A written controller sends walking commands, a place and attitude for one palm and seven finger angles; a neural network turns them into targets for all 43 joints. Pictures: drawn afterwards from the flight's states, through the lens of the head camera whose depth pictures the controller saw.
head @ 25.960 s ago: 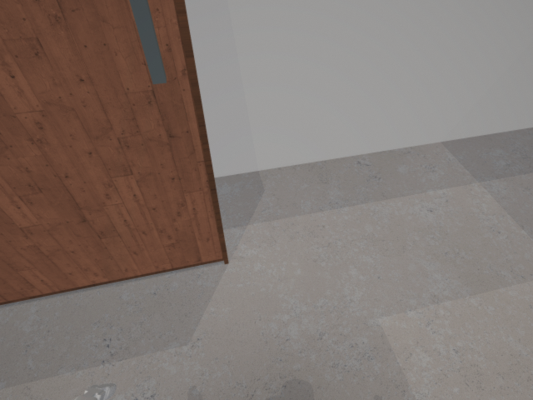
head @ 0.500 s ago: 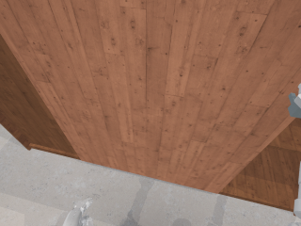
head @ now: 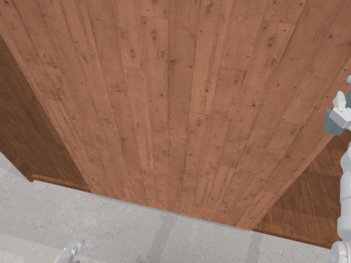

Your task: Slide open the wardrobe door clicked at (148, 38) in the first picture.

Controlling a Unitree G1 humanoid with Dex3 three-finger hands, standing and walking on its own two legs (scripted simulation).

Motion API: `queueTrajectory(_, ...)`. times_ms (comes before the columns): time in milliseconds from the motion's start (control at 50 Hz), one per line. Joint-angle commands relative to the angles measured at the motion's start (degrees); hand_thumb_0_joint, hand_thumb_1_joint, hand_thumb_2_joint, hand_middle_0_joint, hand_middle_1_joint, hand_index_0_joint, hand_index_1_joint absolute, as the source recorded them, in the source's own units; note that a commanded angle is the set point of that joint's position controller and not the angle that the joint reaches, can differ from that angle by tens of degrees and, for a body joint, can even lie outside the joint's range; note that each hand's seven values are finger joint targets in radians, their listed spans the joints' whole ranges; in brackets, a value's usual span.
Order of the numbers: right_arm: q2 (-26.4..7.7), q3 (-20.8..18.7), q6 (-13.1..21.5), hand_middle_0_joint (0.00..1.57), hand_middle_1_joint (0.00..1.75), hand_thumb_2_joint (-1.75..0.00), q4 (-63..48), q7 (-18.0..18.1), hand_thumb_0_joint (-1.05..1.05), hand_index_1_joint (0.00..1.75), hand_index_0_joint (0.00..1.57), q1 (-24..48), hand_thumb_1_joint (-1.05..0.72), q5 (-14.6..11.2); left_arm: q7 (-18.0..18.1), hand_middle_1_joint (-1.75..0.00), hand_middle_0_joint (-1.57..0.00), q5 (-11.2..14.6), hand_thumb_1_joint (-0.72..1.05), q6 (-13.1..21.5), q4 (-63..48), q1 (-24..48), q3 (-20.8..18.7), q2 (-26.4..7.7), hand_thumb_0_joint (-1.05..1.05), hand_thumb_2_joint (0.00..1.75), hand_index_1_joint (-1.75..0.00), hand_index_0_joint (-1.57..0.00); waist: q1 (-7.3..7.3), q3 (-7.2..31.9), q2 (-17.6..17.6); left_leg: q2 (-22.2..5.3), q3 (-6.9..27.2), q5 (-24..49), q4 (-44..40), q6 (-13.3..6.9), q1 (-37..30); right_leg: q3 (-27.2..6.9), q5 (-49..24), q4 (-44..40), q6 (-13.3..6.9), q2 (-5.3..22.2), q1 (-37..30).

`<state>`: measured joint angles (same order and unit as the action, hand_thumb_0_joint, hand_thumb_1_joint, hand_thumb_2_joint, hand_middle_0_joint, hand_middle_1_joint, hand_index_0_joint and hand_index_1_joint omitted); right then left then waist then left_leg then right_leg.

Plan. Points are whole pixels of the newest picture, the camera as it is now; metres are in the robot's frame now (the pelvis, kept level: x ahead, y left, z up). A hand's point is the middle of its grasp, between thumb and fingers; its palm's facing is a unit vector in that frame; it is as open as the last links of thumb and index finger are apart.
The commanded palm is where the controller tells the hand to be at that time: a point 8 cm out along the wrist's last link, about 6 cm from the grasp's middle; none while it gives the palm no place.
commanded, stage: stop walking and hold the door there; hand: right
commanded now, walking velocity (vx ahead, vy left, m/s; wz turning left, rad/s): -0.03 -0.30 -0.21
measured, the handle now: (349, 95) +0.43 -0.33 +0.21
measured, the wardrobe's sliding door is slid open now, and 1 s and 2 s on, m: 0.47 0.47 0.47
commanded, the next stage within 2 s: loosen the grip on the handle in 1.54 s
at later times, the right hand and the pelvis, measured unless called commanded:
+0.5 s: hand (341, 110) +0.38 -0.30 +0.20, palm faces +0.29 +0.96 -0.05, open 6.3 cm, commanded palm +0.35 -0.33 +0.18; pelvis -0.03 -0.09 +0.00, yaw -2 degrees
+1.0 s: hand (343, 112) +0.38 -0.30 +0.20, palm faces +0.20 +0.98 -0.03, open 6.6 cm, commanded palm +0.35 -0.33 +0.18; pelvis -0.06 -0.13 +0.01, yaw +1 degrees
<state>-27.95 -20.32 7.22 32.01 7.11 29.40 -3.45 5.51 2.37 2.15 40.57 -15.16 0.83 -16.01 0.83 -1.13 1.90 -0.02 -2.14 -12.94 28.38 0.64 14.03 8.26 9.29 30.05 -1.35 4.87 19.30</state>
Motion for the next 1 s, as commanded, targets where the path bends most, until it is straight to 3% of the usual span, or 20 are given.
queueTrajectory(0, -17.8, -2.6, 3.8, 0.45, 1.40, -0.90, -9.5, -0.1, 0.00, 1.40, 0.45, 19.5, -0.90, 1.9, 0.7, -0.30, -0.20, 0.2, 0.90, 1.5, -7.9, 4.7, -3.1, -7.9, 0.00, 0.90, -0.30, -0.20, -0.49, 12.7, -2.8, -13.6, 11.3, 8.9, -7.1, -2.8, -0.1, -5.3, -0.4, 2.8, 1.2, 1.2, -5.6)
queueTrajectory(100, -15.5, -1.0, 3.9, 0.45, 1.40, -0.90, -10.2, -0.2, 0.00, 1.40, 0.45, 21.5, -0.90, 2.0, 0.3, -0.30, -0.20, 0.1, 0.90, 1.0, -8.2, 6.2, -3.1, -7.3, 0.00, 0.90, -0.30, -0.20, -1.88, 10.5, -11.3, -23.6, 14.2, 22.4, -6.1, -6.8, -5.9, -9.2, 13.6, 10.0, 1.9, -1.2, 3.2)
queueTrajectory(180, -13.3, -0.1, 4.4, 0.45, 1.40, -0.90, -12.1, -0.3, 0.00, 1.40, 0.45, 23.7, -0.90, 1.8, 0.2, -0.30, -0.20, -0.5, 0.90, 0.6, -7.1, 7.0, -3.4, -6.9, 0.00, 0.90, -0.30, -0.20, -0.22, 12.3, -12.1, -20.6, 5.7, 21.8, 1.4, -3.1, -0.9, -6.7, -0.4, -1.1, 2.3, -1.4, -7.1)
queueTrajectory(200, -10.7, 2.1, 4.9, 0.45, 1.40, -0.90, -14.0, -0.6, 0.00, 1.40, 0.45, 24.6, -0.90, 1.7, 0.1, -0.30, -0.20, -0.5, 0.90, 0.5, -7.5, 7.8, -3.5, -7.3, 0.00, 0.90, -0.30, -0.20, -0.21, 12.6, -6.3, -16.1, 1.3, 15.8, 6.2, -1.1, 2.4, -8.6, -7.7, -4.5, 1.1, 1.9, -10.3)
queueTrajectory(240, -5.1, 7.5, 6.3, 0.45, 1.40, -0.90, -18.4, -1.7, 0.00, 1.40, 0.45, 25.3, -0.90, 0.8, -0.4, -0.30, -0.20, -0.2, 0.90, 0.4, -9.6, 7.5, -3.3, -7.9, 0.00, 0.90, -0.30, -0.20, -0.25, 15.2, 16.3, -4.2, -2.4, -23.4, 27.9, 2.4, 9.8, -23.0, -19.6, -12.0, -6.3, 14.5, -12.0)
queueTrajectory(260, -2.9, 9.3, 6.8, 0.45, 1.40, -0.90, -22.4, -1.9, 0.00, 1.40, 0.45, 27.5, -0.90, 1.7, -1.2, -0.30, -0.20, -0.6, 0.90, 1.2, -10.5, 8.0, -2.9, -6.5, 0.00, 0.90, -0.30, -0.20, -0.62, 17.4, 14.3, -3.8, -0.7, -24.7, 35.3, 1.4, 8.9, -23.7, -9.1, -13.9, -6.7, 14.7, -12.1)
queueTrajectory(360, 0.1, 11.7, 4.7, 0.45, 1.40, -0.90, -23.6, -1.4, 0.00, 1.40, 0.45, 31.9, -0.90, 0.1, -0.2, -0.30, -0.20, -0.6, 0.90, 3.1, -8.4, 7.2, -3.3, -6.7, 0.00, 0.90, -0.30, -0.20, 0.01, 18.9, -1.1, -2.5, -1.0, -13.9, 33.9, 1.4, 9.3, -17.8, -1.8, -15.6, 1.5, 10.5, -16.6)
queueTrajectory(480, 1.1, 12.6, 2.7, 0.45, 1.40, -0.90, -26.1, -2.0, 0.00, 1.40, 0.45, 35.2, -0.90, -0.7, -0.9, -0.30, -0.20, -2.3, 0.90, 4.4, -9.1, 7.2, -1.5, -4.5, 0.00, 0.90, -0.30, -0.20, -1.34, 22.6, 13.6, 2.1, -5.0, -16.3, 10.0, -0.9, -1.2, -11.4, -8.6, -21.7, 11.3, 7.1, -25.2)
queueTrajectory(540, -3.2, 8.4, 2.5, 0.45, 1.40, -0.90, -24.3, -1.9, 0.00, 1.40, 0.45, 32.7, -0.90, -0.4, -1.9, -0.30, -0.20, -2.7, 0.90, 4.5, -10.0, 6.8, -1.9, -5.4, 0.00, 0.90, -0.30, -0.20, -3.23, 23.0, 9.4, 2.0, -7.3, -10.8, -10.6, -4.1, -12.6, -5.6, -28.6, -9.3, 15.8, 3.1, -20.9)
queueTrajectory(560, -4.1, 8.2, 2.8, 0.45, 1.40, -0.90, -24.5, -2.2, 0.00, 1.40, 0.45, 32.3, -0.90, 0.3, -2.3, -0.30, -0.20, -2.1, 0.90, 4.1, -10.0, 6.8, -1.9, -5.5, 0.00, 0.90, -0.30, -0.20, -3.99, 22.2, -1.0, -6.2, -0.4, -4.3, -15.4, -8.3, -12.0, -2.3, -26.7, 7.6, 15.4, -0.2, -17.3)
queueTrajectory(580, -3.9, 8.6, 2.8, 0.45, 1.40, -0.90, -23.3, -2.6, 0.00, 1.40, 0.45, 33.4, -0.90, 0.5, -2.2, -0.30, -0.20, -0.9, 0.90, 3.3, -9.7, 6.1, -1.4, -5.0, 0.00, 0.90, -0.30, -0.20, -3.12, 17.9, -19.3, -17.9, 13.4, 7.2, -13.7, -14.7, -7.2, -7.1, 1.2, 24.3, 8.9, -1.0, -8.3)
queueTrajectory(600, -2.2, 9.1, 2.1, 0.45, 1.40, -0.90, -19.6, -2.9, 0.00, 1.40, 0.45, 34.0, -0.90, -0.1, -1.6, -0.30, -0.20, -0.9, 0.90, 2.4, -10.5, 7.3, -0.9, -4.1, 0.00, 0.90, -0.30, -0.20, -2.69, 11.9, -17.9, -22.1, 13.8, 22.3, -10.2, -16.6, -11.3, -10.5, 17.4, 26.9, 4.6, -2.5, 5.6)
queueTrajectory(620, -2.8, 8.1, 2.1, 0.45, 1.40, -0.90, -18.6, -3.1, 0.00, 1.40, 0.45, 34.0, -0.90, 0.3, -1.8, -0.30, -0.20, -1.2, 0.90, 2.3, -11.1, 7.6, -0.3, -3.1, 0.00, 0.90, -0.30, -0.20, -2.57, 12.4, -12.1, -21.7, 10.9, 34.7, -5.7, -14.1, -20.5, -10.9, 18.6, 22.9, 3.4, -3.7, 12.0)
queueTrajectory(680, -3.1, 7.2, 2.8, 0.45, 1.40, -0.90, -22.7, -3.5, 0.00, 1.40, 0.45, 33.7, -0.90, 0.4, -0.6, -0.30, -0.20, -0.4, 0.90, 3.3, -10.5, 7.8, -0.8, -4.8, 0.00, 0.90, -0.30, -0.20, -1.20, 14.7, -11.5, -13.6, 0.2, 38.9, 5.5, -6.1, -21.3, -4.4, 3.9, 1.3, 1.8, -3.6, 2.5)
queueTrajectory(700, -3.2, 7.1, 3.3, 0.45, 1.40, -0.90, -23.8, -3.4, 0.00, 1.40, 0.45, 34.0, -0.90, 0.4, -0.2, -0.30, -0.20, -0.9, 0.90, 3.2, -9.0, 7.1, -1.0, -4.7, 0.00, 0.90, -0.30, -0.20, -0.42, 17.7, -4.9, -11.2, -1.6, 35.9, 11.2, -3.5, -14.4, -3.3, -8.8, -3.1, 0.8, -4.5, -9.0)
queueTrajectory(720, -2.0, 8.5, 3.4, 0.45, 1.40, -0.90, -25.6, -3.6, 0.00, 1.40, 0.45, 33.6, -0.90, -0.2, -0.2, -0.30, -0.20, -0.9, 0.90, 3.4, -9.1, 7.3, -1.9, -6.6, 0.00, 0.90, -0.30, -0.20, 0.21, 20.1, 6.0, -6.1, -3.6, 20.7, 20.2, 0.3, -3.5, -13.4, -33.4, -4.2, -3.6, 4.0, -20.8)
queueTrajectory(740, 0.4, 9.9, 3.9, 0.45, 1.40, -0.90, -28.6, -3.6, 0.00, 1.40, 0.45, 33.8, -0.90, -1.0, -1.1, -0.30, -0.20, -0.9, 0.90, 3.8, -9.9, 7.5, -1.9, -6.5, 0.00, 0.90, -0.30, -0.20, -0.25, 24.8, 19.4, -0.4, 0.6, -13.4, 29.2, 0.8, 7.3, -26.7, -49.8, -2.2, -9.0, 14.3, -30.6)
queueTrajectory(800, 5.6, 15.2, 3.2, 0.45, 1.40, -0.90, -28.0, -3.9, 0.00, 1.40, 0.45, 35.0, -0.90, -0.9, -1.8, -0.30, -0.20, -1.2, 0.90, 4.6, -9.5, 7.2, -1.2, -5.0, 0.00, 0.90, -0.30, -0.20, 0.91, 17.9, 7.8, -1.1, 5.6, -20.6, 29.1, 0.1, 6.2, -31.0, -1.1, -14.0, -7.1, 16.9, -15.5)
queueTrajectory(860, 4.7, 15.0, 2.8, 0.45, 1.40, -0.90, -27.9, -2.8, 0.00, 1.40, 0.45, 37.2, -0.90, -0.7, -0.7, -0.30, -0.20, -1.4, 0.90, 5.7, -8.2, 6.8, -1.7, -5.9, 0.00, 0.90, -0.30, -0.20, 0.85, 17.7, 3.7, -0.8, 3.2, -15.1, 23.2, 0.4, 3.7, -24.8, 0.3, -15.4, -5.2, 14.6, -15.7)
queueTrajectory(980, 4.2, 14.9, 2.0, 0.45, 1.40, -0.90, -21.4, -2.5, 0.00, 1.40, 0.45, 38.4, -0.90, -0.9, -0.4, -0.30, -0.20, -1.4, 0.90, 6.1, -7.9, 5.9, -1.1, -5.9, 0.00, 0.90, -0.30, -0.20, 0.21, 17.4, 13.2, 1.7, -3.1, -13.0, 9.7, -0.4, -5.4, -15.7, 17.8, -21.4, -1.8, 9.9, -10.9)
